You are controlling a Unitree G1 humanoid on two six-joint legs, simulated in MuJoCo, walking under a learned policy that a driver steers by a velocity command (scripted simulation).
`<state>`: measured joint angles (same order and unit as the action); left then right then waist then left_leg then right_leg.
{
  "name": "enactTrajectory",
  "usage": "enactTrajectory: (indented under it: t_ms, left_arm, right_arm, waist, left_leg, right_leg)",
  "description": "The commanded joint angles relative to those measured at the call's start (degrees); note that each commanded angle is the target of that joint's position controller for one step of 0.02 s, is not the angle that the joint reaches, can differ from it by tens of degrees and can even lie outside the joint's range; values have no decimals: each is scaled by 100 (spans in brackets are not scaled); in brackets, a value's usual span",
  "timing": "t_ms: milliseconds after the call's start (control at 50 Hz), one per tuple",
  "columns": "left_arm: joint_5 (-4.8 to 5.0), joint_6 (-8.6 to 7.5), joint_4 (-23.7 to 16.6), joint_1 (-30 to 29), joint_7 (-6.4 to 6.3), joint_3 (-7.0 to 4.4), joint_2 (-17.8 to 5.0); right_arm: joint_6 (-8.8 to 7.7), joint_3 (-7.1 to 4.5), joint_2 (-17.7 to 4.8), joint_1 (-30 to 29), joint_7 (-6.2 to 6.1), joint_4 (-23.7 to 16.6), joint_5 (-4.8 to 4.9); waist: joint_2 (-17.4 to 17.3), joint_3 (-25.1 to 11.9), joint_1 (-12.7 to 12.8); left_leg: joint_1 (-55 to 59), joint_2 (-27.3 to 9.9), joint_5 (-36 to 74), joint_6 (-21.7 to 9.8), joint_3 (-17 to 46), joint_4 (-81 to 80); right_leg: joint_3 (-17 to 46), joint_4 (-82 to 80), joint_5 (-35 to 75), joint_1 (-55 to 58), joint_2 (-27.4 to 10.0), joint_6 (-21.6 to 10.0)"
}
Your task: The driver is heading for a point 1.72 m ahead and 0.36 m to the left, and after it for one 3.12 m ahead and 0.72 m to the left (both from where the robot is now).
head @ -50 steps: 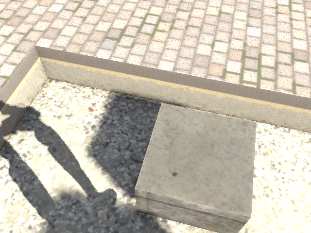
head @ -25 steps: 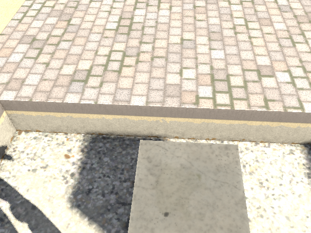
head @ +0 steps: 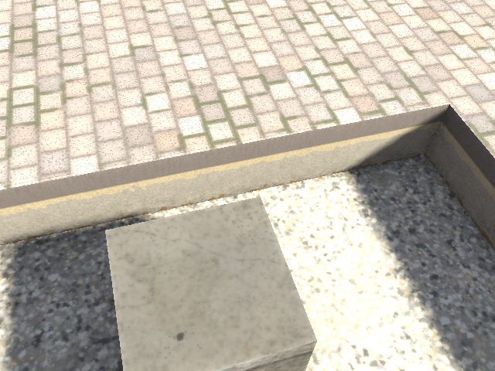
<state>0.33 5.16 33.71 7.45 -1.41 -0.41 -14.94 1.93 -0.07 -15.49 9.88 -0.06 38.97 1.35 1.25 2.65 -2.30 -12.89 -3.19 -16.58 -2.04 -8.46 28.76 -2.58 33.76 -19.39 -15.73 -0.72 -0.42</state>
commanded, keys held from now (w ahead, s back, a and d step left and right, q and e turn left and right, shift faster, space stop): q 0.82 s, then no key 0.06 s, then e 0.12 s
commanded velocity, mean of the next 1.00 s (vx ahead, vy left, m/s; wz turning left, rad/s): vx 0.00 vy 0.00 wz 0.32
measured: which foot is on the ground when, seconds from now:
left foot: down 0.00-0.22, up 0.24-0.50, down 0.52-1.00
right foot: up 0.00-0.00, down 0.02-0.54, up 0.56-1.00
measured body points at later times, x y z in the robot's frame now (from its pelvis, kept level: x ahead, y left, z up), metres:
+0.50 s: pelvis -0.01 +0.00 -0.01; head +0.01 +0.02 +0.44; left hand +0.13 +0.28 -0.11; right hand +0.16 -0.25 -0.10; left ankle -0.04 +0.08 -0.72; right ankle -0.01 -0.12 -0.74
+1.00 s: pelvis +0.00 +0.03 +0.02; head -0.02 +0.09 +0.46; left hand -0.02 +0.32 -0.14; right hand +0.24 -0.12 -0.04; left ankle -0.04 +0.08 -0.74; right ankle +0.06 -0.17 -0.62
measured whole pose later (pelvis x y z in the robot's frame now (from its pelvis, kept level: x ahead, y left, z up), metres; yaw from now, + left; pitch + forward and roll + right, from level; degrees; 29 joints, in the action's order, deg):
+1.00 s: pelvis +0.00 +0.03 +0.02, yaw +24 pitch +0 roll -4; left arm 1.7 4.6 43.3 13.0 -4.6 -2.6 -18.2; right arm 1.0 1.6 -11.5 13.1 -2.8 32.0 -0.2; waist 4.1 0.7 0.4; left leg -8.5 4.0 -10.4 -5.2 8.7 19.6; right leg 5.2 67.1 -11.2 -30.6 -1.1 6.6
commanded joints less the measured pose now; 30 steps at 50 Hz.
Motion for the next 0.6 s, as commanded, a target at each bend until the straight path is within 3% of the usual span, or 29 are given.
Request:
enactTrajectory:
  t_ms: [20, 40, 60, 80, 100, 120, 140, 160, 220, 260, 300, 320, 360, 400, 480, 520, 540, 560, 580, 600]
  left_arm:
    - [-96, -72, -273, 277, -8, -141, -535]
    - [-155, -63, -290, 475, -25, -157, -726]
    - [-263, -45, -339, 67, -20, -95, -691]
    - [-250, -77, -472, -338, -2, 63, -176]
    - [-272, -109, -386, -543, 1, 167, 75]
    - [-229, -136, -334, -581, -9, 94, -156]
    - [-205, -169, -281, -459, -3, 15, -433]
    - [-240, -179, -223, -301, -26, -19, -609]
    - [-293, -210, -107, -164, -106, -86, -767]
    - [-238, -204, -65, -131, -153, -115, -764]
    - [-276, -248, -106, -256, -199, -113, -678]
    - [-289, -277, -132, -346, -228, -101, -592]
    - [-225, -356, -132, -700, -272, -90, -485]
    - [-103, -384, -51, -840, -282, -128, -561]
    - [27, -278, 153, -646, -263, -244, -789]
    - [166, -213, 327, -440, -254, -280, -811]
    - [62, -208, 290, -317, -218, -269, -689]
    - [-139, -214, -113, -959, -241, -242, -674]
    - [-98, -250, -16, -960, -209, -313, -805]
    - [-23, -264, 103, -813, -167, -326, -825]
  right_arm:
    - [-68, -258, -967, 66, -94, -126, 142]
    - [-156, -143, -658, -85, -89, -170, 41]
    - [-258, 21, -186, -109, -85, -284, -152]
    - [-297, 17, -296, -215, -71, -157, -201]
    - [-331, 50, -278, -148, -13, -39, -179]
    - [-329, 76, -324, -230, -2, 23, -213]
    - [-314, 25, -642, -418, -22, 22, -221]
    - [-302, -11, -796, -479, -48, 28, -170]
    - [-270, -71, -878, -214, -10, 95, -72]
    - [-194, -136, -853, -97, -22, 108, -79]
    - [-94, -218, -844, -86, -38, 51, -57]
    - [-36, -270, -842, -6, -50, 28, -21]
    - [75, -294, -709, 180, -81, -21, 12]
    - [130, -242, -542, 50, -38, -245, -44]
    - [70, -240, -551, 124, 122, -490, -17]
    - [-4, -296, -625, 538, 141, -413, -83]
    - [-55, -483, -1225, 813, 95, -400, -80]
    - [-129, -587, -1755, 1051, 76, -532, -106]
    - [-263, -466, -1490, 934, 107, -756, -309]
    - [-369, -376, -1236, 758, 86, -844, -352]
  waist:
    - [-892, -957, 247]
    - [-135, -1265, 345]
    - [907, -1405, 131]
    - [480, -1337, 186]
    - [379, -1218, 43]
    - [330, -1042, 74]
    - [214, -724, 286]
    - [259, -611, 334]
    - [362, -632, 283]
    - [507, -563, 298]
    - [648, -543, 355]
    - [560, -530, 304]
    - [529, -420, 92]
    - [543, -429, 57]
    - [413, -760, 131]
    - [188, -733, 20]
    - [-986, -808, 9]
    - [-2047, -833, -228]
    - [-1038, -1145, -239]
    - [-510, -910, -124]
  left_leg:
    - [539, -1050, 3096, -926, 1083, -161]
    - [-359, -656, 1913, -527, 788, 513]
    - [-1008, -112, -64, 9, 498, 389]
    - [-819, -135, -447, 202, 675, 344]
    - [-452, -178, 53, 171, 741, -126]
    - [-339, -167, 609, 96, 752, -402]
    - [-594, -116, 825, 37, 836, -331]
    - [-700, -69, 900, 6, 847, -194]
    - [-1066, 113, 551, 58, 732, 398]
    - [-1275, 226, 16, 89, 652, 985]
    - [-1541, 219, -1126, 235, 734, 2333]
    - [-1627, 154, -1377, 338, 859, 2963]
    - [-1457, 28, -1270, 463, 965, 3171]
    - [-1217, -33, -1046, 467, 880, 2742]
    - [-856, 30, -302, 170, 469, 1218]
    - [-216, 241, 743, -140, 419, -142]
    - [659, -495, 2613, -557, 1761, -609]
    - [1313, -1759, 3864, -1657, 4074, -901]
    - [1251, -1995, 3057, -2043, 4441, -1080]
    - [846, -1829, 2479, -1842, 4017, -1078]
  right_leg:
    - [70, -1548, 1604, 831, 20, -499]
    - [826, -1543, 3093, 1971, -558, -696]
    - [1576, -1095, 3986, 2049, -1301, -1317]
    - [1359, -1240, 3509, 1849, -1302, -1409]
    - [1013, -1304, 2978, 1540, -1061, -1163]
    - [761, -1312, 2342, 1426, -743, -877]
    - [711, -1355, 2333, 1402, -610, -728]
    - [691, -1331, 2715, 1433, -611, -677]
    - [797, -1291, 3241, 1595, -1009, -968]
    - [898, -1417, 3196, 1430, -1312, -1223]
    - [1034, -1562, 3310, 1234, -1716, -1545]
    - [966, -1581, 3318, 1107, -1822, -1633]
    - [514, -1561, 2994, 680, -1676, -1479]
    - [244, -1478, 2987, 581, -1588, -1379]
    - [180, -1122, 3277, 1183, -1765, -1267]
    - [-158, -451, 2465, 965, -1448, -833]
    - [-546, 827, 740, -22, -873, -333]
    - [-382, 2337, -1614, -1832, 324, 188]
    - [565, 3650, -1854, -2232, 425, 222]
    - [846, 4362, -1377, -2363, 338, 179]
